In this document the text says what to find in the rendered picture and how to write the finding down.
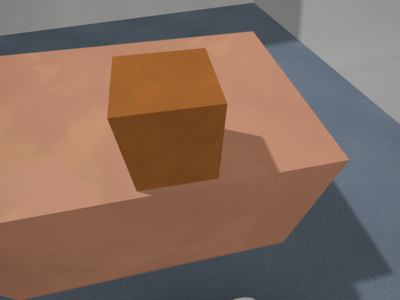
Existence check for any carton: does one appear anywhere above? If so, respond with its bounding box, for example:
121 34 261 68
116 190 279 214
107 48 228 191

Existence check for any pedestal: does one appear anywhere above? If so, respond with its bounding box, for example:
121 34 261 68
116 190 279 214
0 31 349 300

